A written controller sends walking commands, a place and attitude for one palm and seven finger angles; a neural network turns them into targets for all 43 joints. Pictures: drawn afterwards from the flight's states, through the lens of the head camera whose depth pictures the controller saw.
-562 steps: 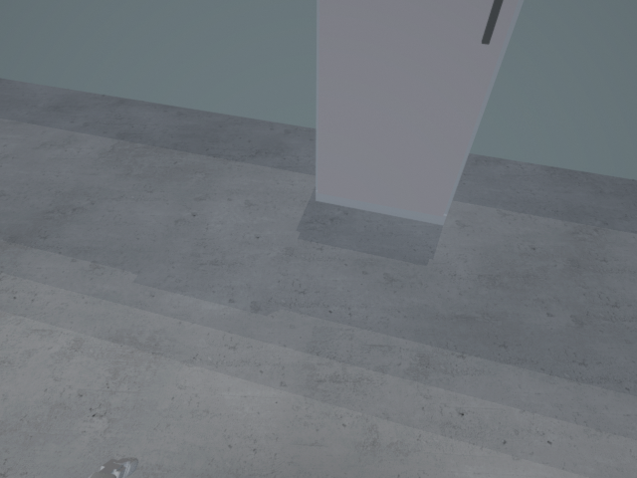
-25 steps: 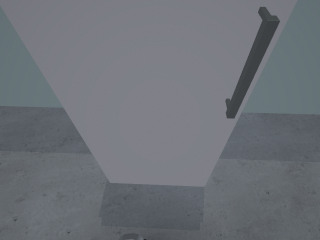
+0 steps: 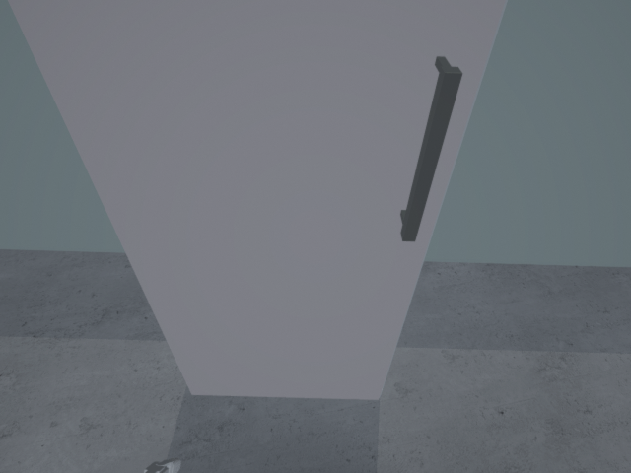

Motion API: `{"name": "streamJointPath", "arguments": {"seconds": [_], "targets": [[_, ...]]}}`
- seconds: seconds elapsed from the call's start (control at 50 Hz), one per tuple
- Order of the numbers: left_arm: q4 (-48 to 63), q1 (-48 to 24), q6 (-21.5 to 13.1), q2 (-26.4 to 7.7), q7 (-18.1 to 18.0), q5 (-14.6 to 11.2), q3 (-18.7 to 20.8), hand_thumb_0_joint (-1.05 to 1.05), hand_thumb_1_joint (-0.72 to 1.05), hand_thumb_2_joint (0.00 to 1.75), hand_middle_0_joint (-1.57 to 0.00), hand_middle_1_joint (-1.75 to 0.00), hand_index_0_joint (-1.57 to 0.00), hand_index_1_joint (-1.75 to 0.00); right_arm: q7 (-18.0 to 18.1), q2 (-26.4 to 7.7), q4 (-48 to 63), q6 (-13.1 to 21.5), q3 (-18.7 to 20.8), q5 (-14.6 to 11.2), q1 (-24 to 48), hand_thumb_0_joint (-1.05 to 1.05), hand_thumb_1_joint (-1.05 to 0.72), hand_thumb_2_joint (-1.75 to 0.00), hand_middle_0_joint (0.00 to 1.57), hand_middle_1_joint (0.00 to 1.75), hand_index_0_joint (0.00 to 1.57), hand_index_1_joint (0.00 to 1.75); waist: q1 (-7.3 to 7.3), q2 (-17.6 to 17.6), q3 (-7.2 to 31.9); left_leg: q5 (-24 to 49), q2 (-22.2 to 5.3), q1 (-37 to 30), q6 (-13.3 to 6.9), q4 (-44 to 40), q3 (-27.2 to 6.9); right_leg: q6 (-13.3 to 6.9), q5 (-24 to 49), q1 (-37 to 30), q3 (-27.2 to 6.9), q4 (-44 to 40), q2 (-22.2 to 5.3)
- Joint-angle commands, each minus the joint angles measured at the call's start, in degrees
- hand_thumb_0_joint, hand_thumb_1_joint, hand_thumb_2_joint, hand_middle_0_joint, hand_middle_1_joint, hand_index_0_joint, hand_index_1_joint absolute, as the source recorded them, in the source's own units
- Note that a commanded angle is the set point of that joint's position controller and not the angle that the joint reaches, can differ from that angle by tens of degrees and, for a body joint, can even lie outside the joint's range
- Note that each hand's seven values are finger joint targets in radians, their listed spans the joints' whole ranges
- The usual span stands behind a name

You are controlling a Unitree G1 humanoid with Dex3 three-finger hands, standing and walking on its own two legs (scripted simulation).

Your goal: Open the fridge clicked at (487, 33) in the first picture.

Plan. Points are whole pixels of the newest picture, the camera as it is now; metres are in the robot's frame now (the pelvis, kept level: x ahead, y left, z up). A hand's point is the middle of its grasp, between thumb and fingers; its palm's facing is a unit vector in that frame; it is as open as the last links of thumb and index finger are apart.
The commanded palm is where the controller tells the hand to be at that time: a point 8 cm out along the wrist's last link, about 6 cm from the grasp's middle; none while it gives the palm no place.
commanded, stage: come to a stop and stand still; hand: right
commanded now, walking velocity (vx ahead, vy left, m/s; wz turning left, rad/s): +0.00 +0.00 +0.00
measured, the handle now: (423, 159) +0.48 -0.13 +0.19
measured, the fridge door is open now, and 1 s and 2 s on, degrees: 0 0 0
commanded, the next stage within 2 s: look again from close up in 1.46 s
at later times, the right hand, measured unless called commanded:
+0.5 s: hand out of the picture -0.07 -0.17 -0.16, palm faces +0.07 +0.98 -0.19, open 7.4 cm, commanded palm none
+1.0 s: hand out of the picture -0.05 -0.19 -0.16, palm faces -0.03 +0.99 -0.16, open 7.4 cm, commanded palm none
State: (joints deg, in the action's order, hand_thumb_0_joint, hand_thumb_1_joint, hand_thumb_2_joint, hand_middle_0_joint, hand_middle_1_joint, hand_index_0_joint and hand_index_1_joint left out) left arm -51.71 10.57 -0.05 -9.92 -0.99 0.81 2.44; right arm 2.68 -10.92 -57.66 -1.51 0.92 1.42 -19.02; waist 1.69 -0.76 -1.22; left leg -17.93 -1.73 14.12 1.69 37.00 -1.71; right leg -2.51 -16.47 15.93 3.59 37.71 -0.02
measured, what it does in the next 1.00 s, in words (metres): walks backwards: right foot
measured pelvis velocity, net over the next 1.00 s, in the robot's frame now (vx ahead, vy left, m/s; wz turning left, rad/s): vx -0.19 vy -0.02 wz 0.06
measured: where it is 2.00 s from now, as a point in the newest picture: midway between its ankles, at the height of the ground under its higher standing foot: outside the picture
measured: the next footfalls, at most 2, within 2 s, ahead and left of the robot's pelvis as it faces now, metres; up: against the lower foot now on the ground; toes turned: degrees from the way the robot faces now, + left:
right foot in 0.82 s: -0.05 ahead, -0.10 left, +0.00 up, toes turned +2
left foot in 1.14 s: -0.26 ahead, +0.05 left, +0.00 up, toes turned +10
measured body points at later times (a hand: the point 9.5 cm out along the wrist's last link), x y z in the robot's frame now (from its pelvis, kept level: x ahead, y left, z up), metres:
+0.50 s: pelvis -0.06 +0.00 +0.01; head -0.09 +0.00 +0.46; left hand -0.06 +0.24 -0.14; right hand -0.08 -0.22 -0.14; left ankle +0.03 +0.15 -0.72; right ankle +0.04 -0.09 -0.72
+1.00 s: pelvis -0.19 -0.02 -0.01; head -0.23 -0.05 +0.44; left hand -0.29 +0.17 -0.17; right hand -0.05 -0.24 -0.14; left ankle -0.18 +0.11 -0.60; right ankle -0.09 -0.10 -0.72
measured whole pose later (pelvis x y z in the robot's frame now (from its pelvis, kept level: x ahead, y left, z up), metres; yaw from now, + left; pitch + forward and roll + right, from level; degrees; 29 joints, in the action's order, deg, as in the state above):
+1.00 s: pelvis -0.19 -0.02 -0.01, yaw +3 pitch -4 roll +1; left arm -61.9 28.5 2.5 -4.8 -1.7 2.2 0.4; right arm 0.3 -10.6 -50.7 -3.1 3.2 2.0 -9.5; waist -2.1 2.2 2.2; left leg -15.2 3.1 37.2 -0.2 84.3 -2.8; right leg -3.9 -16.3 24.5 2.5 42.6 1.3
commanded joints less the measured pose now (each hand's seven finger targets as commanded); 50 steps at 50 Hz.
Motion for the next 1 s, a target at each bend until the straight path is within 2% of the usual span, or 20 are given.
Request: {"name": "streamJointPath", "arguments": {"seconds": [0.0,0.06,0.16,0.38,0.6,0.64,0.66,0.68,0.7,0.72,0.74,0.76,0.78,0.8,0.84,0.86,0.88,0.92,0.94,0.98], "targets": [[4.1,0.9,-0.3,-9.9,0.4,0.3,2.0,0.0,0.9,0.9,-0.2,-0.3,-0.2,-0.3,0.0,-5.7,5.1,1.2,0.7,0.6,-1.7,0.0,-0.9,-0.9,0.2,0.3,0.2,0.3,-1.01,-2.7,-9.8,-4.2,1.2,4.1,-3.1,-7.0,-1.1,-1.6,-21.0,11.3,-13.3,-22.3,-7.4],[3.6,2.1,-0.2,-8.4,0.4,0.3,1.4,0.0,0.9,0.9,-0.2,-0.3,-0.2,-0.3,-0.3,-5.4,4.6,1.5,0.5,0.4,-4.7,0.0,-0.9,-0.9,0.2,0.3,0.2,0.3,-0.83,-4.2,-5.6,-5.1,0.7,3.1,-3.3,-9.3,-2.3,-1.2,-20.0,8.2,-12.3,-21.9,-6.3],[2.5,4.8,0.1,-8.0,0.5,0.3,1.2,0.0,0.9,0.9,-0.2,-0.3,-0.2,-0.3,-0.6,-6.1,4.9,1.9,0.8,0.3,-5.2,0.0,-0.9,-0.9,0.2,0.3,0.2,0.3,-1.84,0.6,-1.8,-10.3,-0.4,6.5,-3.8,-13.4,-5.7,-0.5,-15.4,3.2,-10.9,-18.2,-4.3],[-2.7,9.2,-0.5,-6.9,0.2,0.2,0.5,0.0,0.9,0.9,-0.2,-0.3,-0.2,-0.3,-0.7,-5.5,2.9,2.4,0.8,-0.2,-5.1,0.0,-0.9,-0.9,0.2,0.3,0.2,0.3,-2.28,2.1,-3.9,-14.1,-1.5,8.8,-4.7,-15.7,-9.2,0.5,-12.7,3.7,-10.3,-17.0,-3.3],[-3.8,9.5,2.0,-6.3,-0.1,0.9,1.8,0.0,0.9,0.9,-0.2,-0.3,-0.2,-0.3,-1.0,-4.3,2.1,-0.4,2.8,0.2,-7.5,0.0,-0.9,-0.9,0.2,0.3,0.2,0.3,-1.48,0.9,-1.1,-17.4,1.2,12.0,-5.0,-9.0,-4.1,2.0,-17.2,6.1,-7.2,-11.3,0.0],[-3.8,11.7,2.8,-5.3,-0.2,1.1,2.1,0.0,0.9,0.9,-0.2,-0.3,-0.2,-0.3,-0.8,-4.5,3.3,-0.6,3.2,0.4,-5.1,0.0,-0.9,-0.9,0.2,0.3,0.2,0.3,-2.95,5.6,-0.2,-20.8,-0.5,17.9,-6.0,-12.2,-5.7,2.6,-14.2,2.2,-4.7,-2.7,2.2],[-4.2,14.6,3.5,-3.9,-0.2,1.3,2.5,0.0,0.9,0.9,-0.2,-0.3,-0.2,-0.3,-0.6,-5.5,4.6,-0.7,3.5,0.5,-1.6,0.0,-0.9,-0.9,0.2,0.3,0.2,0.3,-4.8,10.8,0.8,-24.6,-4.4,26.9,-7.4,-18.7,-9.2,3.7,-8.1,-5.0,-0.7,10.7,5.4],[-5.4,20.4,4.1,-3.1,-0.4,1.0,3.2,0.0,0.9,0.9,-0.2,-0.3,-0.2,-0.3,0.0,-7.3,7.2,-0.6,4.2,0.9,6.4,0.0,-0.9,-0.9,0.2,0.3,0.2,0.3,-8.9,16.9,1.5,-25.6,-10.2,37.1,-8.8,-24.5,-13.8,3.7,-4.9,-12.5,-0.1,25.6,5.4],[-7.2,26.0,4.3,-3.8,-0.4,0.6,3.8,0.0,0.9,0.9,-0.2,-0.3,-0.2,-0.3,0.6,-8.5,9.9,-0.5,4.8,1.2,15.5,0.0,-0.9,-0.9,0.2,0.3,0.2,0.3,-12.76,18.7,1.8,-21.1,-12.4,44.5,-8.6,-25.2,-13.8,3.1,-4.6,-18.4,-3.0,35.4,2.9],[-8.1,31.1,4.2,-4.0,-0.4,0.4,3.8,0.0,0.9,0.9,-0.2,-0.3,-0.2,-0.3,0.9,-8.5,12.1,-0.2,4.9,1.4,21.6,0.0,-0.9,-0.9,0.2,0.3,0.2,0.3,-15.97,16.8,2.1,-15.9,-10.9,45.2,-7.0,-21.9,-10.3,2.6,-5.6,-20.3,-4.4,35.9,0.9],[-8.2,34.2,3.6,-3.5,0.0,0.3,3.5,0.0,0.9,0.9,-0.2,-0.3,-0.2,-0.3,1.0,-8.7,13.4,0.1,4.9,1.3,24.6,0.0,-0.9,-0.9,0.2,0.3,0.2,0.3,-17.17,14.4,-1.6,-16.1,-9.4,44.8,-5.0,-16.9,-7.2,2.0,-7.6,-17.4,-4.9,27.1,-0.4],[-8.1,34.4,2.7,-1.7,0.5,0.3,2.4,0.0,0.9,0.9,-0.2,-0.3,-0.2,-0.3,1.1,-6.8,12.2,-0.2,4.2,0.9,22.8,0.0,-0.9,-0.9,0.2,0.3,0.2,0.3,-15.64,6.6,-6.9,-19.0,-7.1,44.6,-3.0,-4.8,-4.5,0.8,-11.5,-13.1,-6.8,9.5,-2.4],[-7.8,33.6,2.2,-1.4,0.5,0.7,1.4,0.0,0.9,0.9,-0.2,-0.3,-0.2,-0.3,1.4,-2.6,11.5,-0.7,3.0,-0.1,19.2,0.0,-0.9,-0.9,0.2,0.3,0.2,0.3,-14.32,-10.7,-13.0,-17.2,-0.2,39.9,-2.1,17.8,-0.1,1.3,-16.6,-1.3,-12.2,-11.7,-3.9],[-5.6,28.5,1.8,-1.8,-0.6,1.2,0.2,0.0,0.9,0.9,-0.2,-0.3,-0.2,-0.3,1.7,2.1,11.0,-1.1,2.2,-0.3,13.6,0.0,-0.9,-0.9,0.2,0.3,0.2,0.3,-9.7,-21.1,-17.4,-13.0,5.4,35.5,-2.1,37.8,-1.6,2.9,-19.7,17.2,-21.9,-23.4,-8.6],[-0.1,11.5,-0.1,-5.8,-1.6,1.5,-1.1,0.0,0.9,0.9,-0.2,-0.3,-0.2,-0.3,0.4,1.7,10.7,-1.5,2.7,0.1,4.0,0.0,-0.9,-0.9,0.2,0.3,0.2,0.3,1.44,-16.3,-14.5,-1.8,5.3,28.9,-1.1,60.3,-8.5,-2.3,-28.7,30.4,-39.5,-35.6,-16.8],[1.7,3.8,-0.1,-7.1,-1.8,0.9,-0.8,0.0,0.9,0.9,-0.2,-0.3,-0.2,-0.3,-0.2,-1.9,9.5,-2.6,3.7,0.8,4.0,0.0,-0.9,-0.9,0.2,0.3,0.2,0.3,3.47,-20.5,-13.3,1.8,4.8,29.5,-1.2,62.0,-8.8,-0.9,-42.4,34.4,-45.4,-36.7,-17.0],[3.1,-0.2,-0.2,-6.5,-1.6,1.0,-0.9,0.0,0.9,0.9,-0.2,-0.3,-0.2,-0.3,-0.9,-5.3,9.1,-2.8,4.2,0.8,3.6,0.0,-0.9,-0.9,0.2,0.3,0.2,0.3,4.85,-15.2,-14.5,6.4,3.1,29.1,-1.4,60.3,-8.1,-1.7,-42.1,34.9,-42.2,-34.0,-16.5],[0.9,3.8,-1.5,-8.2,-1.4,1.6,0.5,0.0,0.9,0.9,-0.2,-0.3,-0.2,-0.3,-2.2,-4.8,7.2,-2.0,3.4,0.8,0.5,0.0,-0.9,-0.9,0.2,0.3,0.2,0.3,4.36,-1.6,-7.8,6.1,3.4,20.4,-1.8,52.5,-2.5,-5.2,-34.0,29.3,-31.8,-29.1,-13.2],[-0.1,5.6,-1.9,-9.1,-1.6,1.7,1.1,0.0,0.9,0.9,-0.2,-0.3,-0.2,-0.3,-2.7,-4.0,6.7,-1.6,2.9,0.8,-0.7,0.0,-0.9,-0.9,0.2,0.3,0.2,0.3,3.87,0.2,-4.5,2.3,3.7,17.1,-2.1,45.9,0.7,-5.7,-30.6,25.3,-28.7,-27.9,-12.1],[-2.2,10.1,-1.2,-9.4,-1.7,2.2,1.9,0.0,0.9,0.9,-0.2,-0.3,-0.2,-0.3,-3.4,-3.6,6.8,-1.7,2.5,0.4,-2.5,0.0,-0.9,-0.9,0.2,0.3,0.2,0.3,0.82,-3.3,-0.6,-6.9,5.6,8.7,-3.2,26.4,7.2,-3.2,-29.0,16.5,-21.9,-28.9,-9.2]]}}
